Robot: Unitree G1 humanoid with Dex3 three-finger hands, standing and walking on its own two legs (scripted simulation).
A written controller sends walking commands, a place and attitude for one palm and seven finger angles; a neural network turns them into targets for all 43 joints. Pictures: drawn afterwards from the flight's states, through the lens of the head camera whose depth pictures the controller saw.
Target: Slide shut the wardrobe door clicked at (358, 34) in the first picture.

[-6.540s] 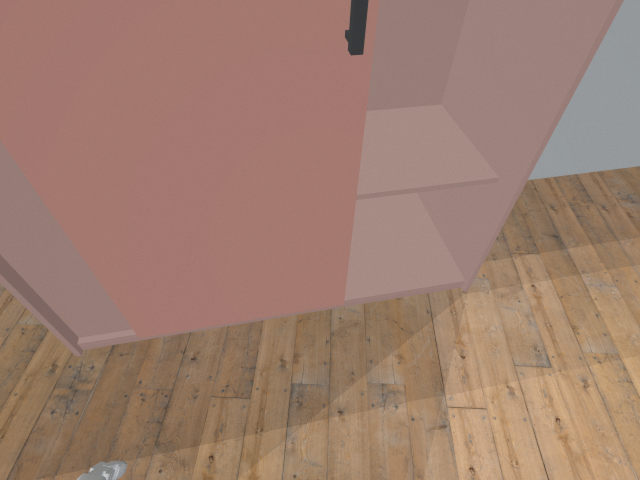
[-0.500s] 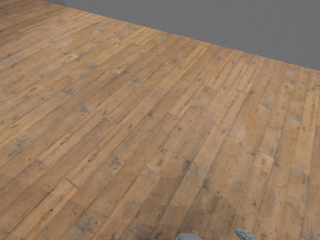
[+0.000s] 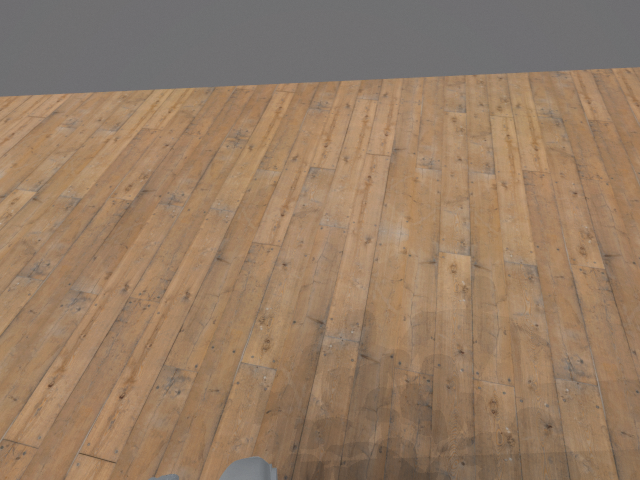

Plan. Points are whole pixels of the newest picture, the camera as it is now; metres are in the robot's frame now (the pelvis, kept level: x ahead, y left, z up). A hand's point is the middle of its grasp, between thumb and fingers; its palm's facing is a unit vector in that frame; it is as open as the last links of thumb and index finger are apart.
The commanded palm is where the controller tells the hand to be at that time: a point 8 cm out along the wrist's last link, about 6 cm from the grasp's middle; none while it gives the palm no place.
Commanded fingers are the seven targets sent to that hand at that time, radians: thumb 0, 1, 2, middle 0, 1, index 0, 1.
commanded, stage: walk to a spot facing it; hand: left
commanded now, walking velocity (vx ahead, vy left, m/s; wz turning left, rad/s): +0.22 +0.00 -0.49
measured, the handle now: out of the picture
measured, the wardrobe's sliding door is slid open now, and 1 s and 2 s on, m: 0.48 0.48 0.48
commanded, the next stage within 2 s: turn to face it in 0.06 s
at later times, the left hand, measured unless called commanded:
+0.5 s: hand (183, 433) +0.21 +0.23 -0.17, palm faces -0.23 -0.95 -0.20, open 7.4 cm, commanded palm none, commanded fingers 0.00 0.90 0.90 -0.20 -0.30 -0.20 -0.30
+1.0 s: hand (275, 357) +0.33 +0.10 -0.16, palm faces -0.55 -0.80 -0.23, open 7.4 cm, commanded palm none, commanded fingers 0.00 0.90 0.90 -0.20 -0.30 -0.20 -0.30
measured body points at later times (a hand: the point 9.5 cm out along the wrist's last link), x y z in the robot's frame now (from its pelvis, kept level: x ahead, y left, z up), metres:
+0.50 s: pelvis +0.10 +0.04 +0.00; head +0.14 +0.06 +0.45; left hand +0.22 +0.28 -0.15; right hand +0.09 -0.20 -0.13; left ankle +0.12 +0.14 -0.74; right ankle +0.05 -0.08 -0.66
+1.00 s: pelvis +0.13 +0.00 +0.00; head +0.16 -0.03 +0.44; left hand +0.36 +0.14 -0.14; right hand +0.07 -0.27 -0.14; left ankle +0.23 +0.12 -0.69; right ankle +0.10 -0.09 -0.74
